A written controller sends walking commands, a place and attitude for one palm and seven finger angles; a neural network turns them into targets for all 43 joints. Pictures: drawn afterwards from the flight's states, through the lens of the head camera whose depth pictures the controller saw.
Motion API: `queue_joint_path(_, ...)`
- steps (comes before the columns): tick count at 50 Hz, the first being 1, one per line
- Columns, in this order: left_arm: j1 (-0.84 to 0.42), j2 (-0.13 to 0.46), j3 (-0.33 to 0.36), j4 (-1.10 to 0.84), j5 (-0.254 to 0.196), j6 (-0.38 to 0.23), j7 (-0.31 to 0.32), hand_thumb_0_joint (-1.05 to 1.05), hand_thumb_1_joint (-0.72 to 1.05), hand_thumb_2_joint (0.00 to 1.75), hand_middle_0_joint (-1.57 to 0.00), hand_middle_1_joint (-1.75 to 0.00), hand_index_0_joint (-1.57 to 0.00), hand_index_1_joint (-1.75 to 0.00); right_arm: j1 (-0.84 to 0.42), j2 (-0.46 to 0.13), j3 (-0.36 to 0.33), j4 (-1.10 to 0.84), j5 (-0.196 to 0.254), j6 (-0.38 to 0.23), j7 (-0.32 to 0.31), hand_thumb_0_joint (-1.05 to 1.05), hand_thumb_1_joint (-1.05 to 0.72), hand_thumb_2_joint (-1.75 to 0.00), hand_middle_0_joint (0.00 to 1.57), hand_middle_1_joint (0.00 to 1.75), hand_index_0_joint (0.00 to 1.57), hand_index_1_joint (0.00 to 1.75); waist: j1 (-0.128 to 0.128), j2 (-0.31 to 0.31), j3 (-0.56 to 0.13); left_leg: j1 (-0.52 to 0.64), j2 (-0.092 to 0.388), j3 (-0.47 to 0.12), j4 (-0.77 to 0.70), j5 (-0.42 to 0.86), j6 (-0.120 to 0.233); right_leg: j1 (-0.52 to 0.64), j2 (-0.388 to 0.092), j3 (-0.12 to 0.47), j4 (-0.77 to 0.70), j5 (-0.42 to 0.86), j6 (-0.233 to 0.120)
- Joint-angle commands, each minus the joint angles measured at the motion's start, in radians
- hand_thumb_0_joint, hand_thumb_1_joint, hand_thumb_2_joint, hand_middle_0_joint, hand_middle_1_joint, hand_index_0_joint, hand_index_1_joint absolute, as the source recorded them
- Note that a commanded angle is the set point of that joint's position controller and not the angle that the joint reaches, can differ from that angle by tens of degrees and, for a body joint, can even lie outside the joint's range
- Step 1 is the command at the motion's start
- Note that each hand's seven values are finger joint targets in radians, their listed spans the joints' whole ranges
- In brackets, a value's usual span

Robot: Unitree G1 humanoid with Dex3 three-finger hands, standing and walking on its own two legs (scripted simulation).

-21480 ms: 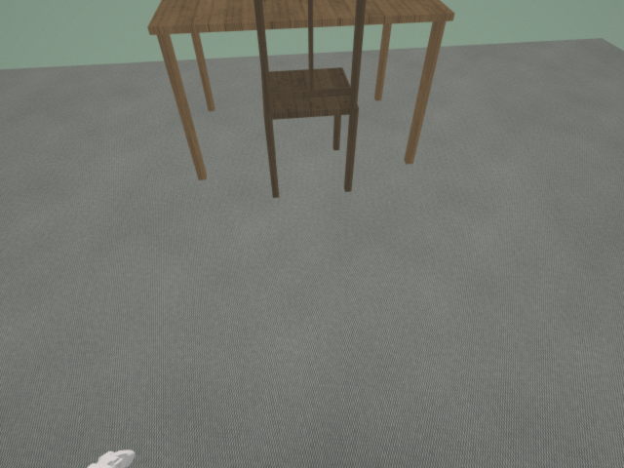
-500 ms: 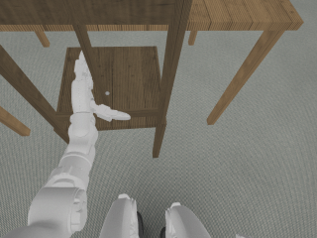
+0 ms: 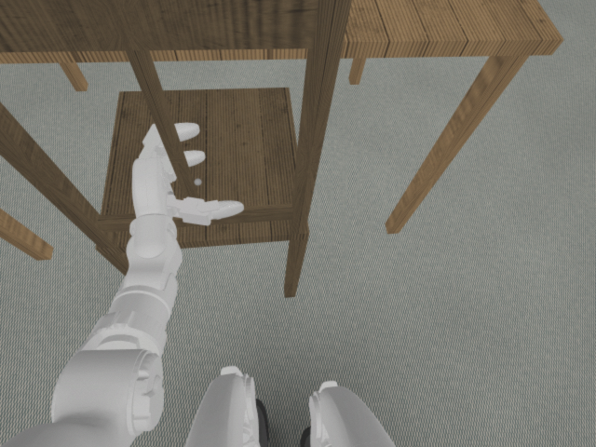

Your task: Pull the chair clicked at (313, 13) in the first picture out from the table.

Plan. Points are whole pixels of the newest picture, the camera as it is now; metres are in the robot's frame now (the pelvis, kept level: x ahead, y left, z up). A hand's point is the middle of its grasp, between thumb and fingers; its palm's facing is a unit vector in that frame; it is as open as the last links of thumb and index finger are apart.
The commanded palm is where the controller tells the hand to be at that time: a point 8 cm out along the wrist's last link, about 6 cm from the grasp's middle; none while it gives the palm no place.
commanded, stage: hook a spindle and tug to test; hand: left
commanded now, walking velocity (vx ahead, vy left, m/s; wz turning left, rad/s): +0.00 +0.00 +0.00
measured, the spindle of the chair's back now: (176, 154) +0.49 +0.14 +0.06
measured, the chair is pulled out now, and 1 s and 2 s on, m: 0.00 0.02 0.14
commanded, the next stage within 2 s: step backward, pulling the chair out in 0.98 s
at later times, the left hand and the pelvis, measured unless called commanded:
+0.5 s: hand (199, 183) +0.46 +0.11 +0.03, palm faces +0.06 -1.00 -0.02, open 4.8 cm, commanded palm +0.42 +0.16 +0.03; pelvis +0.00 +0.00 +0.00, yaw +0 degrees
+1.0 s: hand (197, 196) +0.44 +0.12 +0.03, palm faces +0.07 -1.00 -0.02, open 5.0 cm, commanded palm +0.40 +0.16 +0.03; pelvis +0.02 +0.01 +0.01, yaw -1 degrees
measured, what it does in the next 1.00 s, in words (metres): stands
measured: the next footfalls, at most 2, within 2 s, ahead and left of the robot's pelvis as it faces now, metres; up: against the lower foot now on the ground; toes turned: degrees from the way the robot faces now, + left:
none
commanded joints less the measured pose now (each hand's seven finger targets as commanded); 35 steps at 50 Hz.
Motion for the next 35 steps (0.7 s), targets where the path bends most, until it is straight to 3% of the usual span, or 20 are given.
queue_joint_path(1, -0.409, 0.099, -0.041, -0.324, -0.010, -0.125, -0.004, 0.00, 0.17, 0.59, -0.50, -1.45, -0.50, -1.45, 0.115, -0.155, -0.061, -0.074, 0.002, -0.032, -0.007, 0.00, -0.90, -0.90, 0.20, 0.30, 0.20, 0.30, -0.029, 0.065, -0.514, 0.638, 0.010, -0.169, -0.111, 0.340, -0.058, 0.018, -0.014, 0.099, -0.186, 0.358, 0.037)
queue_joint_path(3, -0.372, 0.080, -0.059, -0.304, -0.003, -0.125, -0.006, 0.00, 0.28, 0.64, -0.50, -1.45, -0.50, -1.45, 0.117, -0.159, -0.067, -0.063, 0.001, -0.031, -0.004, 0.00, -0.90, -0.90, 0.20, 0.30, 0.20, 0.30, -0.033, 0.047, -0.502, 0.646, 0.014, -0.176, -0.110, 0.334, -0.058, 0.001, -0.014, 0.094, -0.190, 0.347, 0.040)
queue_joint_path(5, -0.325, 0.097, -0.039, -0.220, 0.002, -0.098, -0.007, 0.00, 0.40, 0.68, -0.50, -1.45, -0.50, -1.45, 0.121, -0.163, -0.064, -0.056, 0.003, -0.024, -0.006, 0.00, -0.90, -0.90, 0.20, 0.30, 0.20, 0.30, -0.036, -0.011, -0.445, 0.561, 0.006, -0.160, -0.107, 0.281, -0.051, 0.022, -0.014, 0.102, -0.203, 0.326, 0.046)
queue_joint_path(8, -0.343, 0.128, -0.002, -0.145, 0.005, -0.071, 0.000, 0.00, 0.56, 0.76, -0.50, -1.45, -0.50, -1.45, 0.117, -0.166, -0.058, -0.054, 0.008, -0.018, -0.011, 0.00, -0.90, -0.90, 0.20, 0.30, 0.20, 0.30, -0.035, -0.031, -0.382, 0.485, -0.001, -0.148, -0.110, 0.206, -0.047, 0.022, -0.019, 0.108, -0.214, 0.269, 0.048)
queue_joint_path(10, -0.361, 0.122, -0.002, -0.157, 0.000, -0.073, 0.004, 0.00, 0.68, 0.80, -0.50, -1.45, -0.50, -1.45, 0.115, -0.163, -0.056, -0.063, 0.006, -0.021, -0.013, 0.00, -0.90, -0.90, 0.20, 0.30, 0.20, 0.30, -0.032, -0.026, -0.402, 0.478, -0.006, -0.142, -0.110, 0.206, -0.044, 0.043, -0.020, 0.116, -0.219, 0.272, 0.049)
queue_joint_path(12, -0.400, 0.123, -0.009, -0.241, -0.004, -0.099, 0.000, 0.00, 0.79, 0.85, -0.50, -1.45, -0.50, -1.45, 0.111, -0.161, -0.059, -0.072, 0.004, -0.028, -0.011, 0.00, -0.90, -0.90, 0.20, 0.30, 0.20, 0.30, -0.019, 0.048, -0.474, 0.565, 0.000, -0.155, -0.112, 0.264, -0.053, 0.024, -0.021, 0.106, -0.196, 0.307, 0.041)
queue_joint_path(14, -0.399, 0.112, -0.022, -0.267, -0.010, -0.114, -0.005, 0.00, 0.90, 0.90, -0.50, -1.45, -0.50, -1.45, 0.108, -0.160, -0.060, -0.071, 0.002, -0.030, -0.009, 0.00, -0.90, -0.90, 0.20, 0.30, 0.20, 0.30, -0.023, 0.055, -0.492, 0.604, 0.006, -0.164, -0.112, 0.287, -0.056, 0.013, -0.017, 0.102, -0.196, 0.316, 0.039)
queue_joint_path(17, -0.391, 0.105, -0.032, -0.239, -0.007, -0.118, -0.011, 0.00, 0.90, 0.90, -0.50, -1.45, -0.50, -1.45, 0.111, -0.161, -0.059, -0.062, 0.002, -0.030, -0.008, 0.00, -0.90, -0.90, 0.20, 0.30, 0.20, 0.30, -0.036, 0.033, -0.464, 0.582, 0.007, -0.165, -0.106, 0.283, -0.053, 0.004, -0.015, 0.101, -0.194, 0.316, 0.042)
queue_joint_path(19, -0.353, 0.107, -0.026, -0.214, -0.003, -0.108, -0.013, 0.00, 0.90, 0.90, -0.50, -1.45, -0.50, -1.45, 0.111, -0.163, -0.060, -0.062, 0.004, -0.027, -0.009, 0.00, -0.90, -0.90, 0.20, 0.30, 0.20, 0.30, -0.030, 0.001, -0.454, 0.548, 0.003, -0.159, -0.106, 0.257, -0.050, 0.020, -0.016, 0.105, -0.199, 0.301, 0.045)
queue_joint_path(27, -0.257, 0.128, 0.008, -0.270, -0.015, -0.084, 0.001, 0.00, 0.90, 0.90, -0.50, -1.45, -0.50, -1.45, 0.098, -0.162, -0.058, -0.089, 0.007, -0.017, -0.007, 0.00, -0.90, -0.90, 0.20, 0.30, 0.20, 0.30, 0.007, 0.030, -0.470, 0.572, 0.003, -0.151, -0.124, 0.294, -0.057, 0.047, -0.018, 0.100, -0.194, 0.333, 0.041)
queue_joint_path(28, -0.225, 0.098, -0.018, -0.276, -0.012, -0.080, 0.000, 0.00, 0.90, 0.90, -0.50, -1.45, -0.50, -1.45, 0.095, -0.158, -0.058, -0.094, 0.008, -0.015, -0.004, 0.00, -0.90, -0.90, 0.20, 0.30, 0.20, 0.30, 0.008, 0.021, -0.464, 0.582, 0.005, -0.155, -0.131, 0.294, -0.058, 0.044, -0.016, 0.093, -0.195, 0.329, 0.039)
queue_joint_path(30, -0.199, 0.102, -0.013, -0.282, -0.015, -0.075, 0.001, 0.00, 0.90, 0.90, -0.50, -1.45, -0.50, -1.45, 0.091, -0.158, -0.059, -0.098, 0.008, -0.012, -0.002, 0.00, -0.90, -0.90, 0.20, 0.30, 0.20, 0.30, 0.007, -0.009, -0.447, 0.558, 0.002, -0.145, -0.128, 0.288, -0.053, 0.065, -0.015, 0.102, -0.205, 0.339, 0.044)
queue_joint_path(32, -0.167, 0.102, -0.015, -0.316, -0.016, -0.077, 0.002, 0.00, 0.90, 0.90, -0.50, -1.45, -0.50, -1.45, 0.087, -0.159, -0.060, -0.109, 0.010, -0.012, -0.001, 0.00, -0.90, -0.90, 0.20, 0.30, 0.20, 0.30, 0.020, 0.019, -0.463, 0.590, 0.008, -0.154, -0.136, 0.317, -0.060, 0.055, -0.016, 0.092, -0.192, 0.351, 0.037)
queue_joint_path(35, -0.140, 0.062, -0.047, -0.333, -0.022, -0.068, 0.003, 0.00, 0.90, 0.90, -0.50, -1.45, -0.50, -1.45, 0.082, -0.158, -0.062, -0.113, 0.011, -0.007, 0.004, 0.00, -0.90, -0.90, 0.20, 0.30, 0.20, 0.30, 0.013, -0.004, -0.444, 0.602, 0.012, -0.162, -0.143, 0.310, -0.062, 0.045, -0.015, 0.086, -0.198, 0.339, 0.038)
